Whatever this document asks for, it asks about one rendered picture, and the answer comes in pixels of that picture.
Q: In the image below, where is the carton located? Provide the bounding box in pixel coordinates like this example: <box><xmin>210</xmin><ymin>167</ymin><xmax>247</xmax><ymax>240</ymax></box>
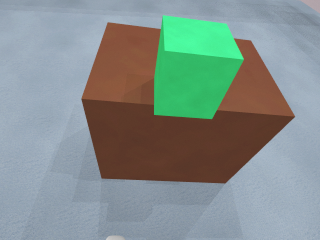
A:
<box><xmin>154</xmin><ymin>15</ymin><xmax>244</xmax><ymax>119</ymax></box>

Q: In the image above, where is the pedestal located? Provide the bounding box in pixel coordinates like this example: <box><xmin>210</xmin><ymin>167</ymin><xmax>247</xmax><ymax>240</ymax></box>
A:
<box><xmin>81</xmin><ymin>22</ymin><xmax>295</xmax><ymax>184</ymax></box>

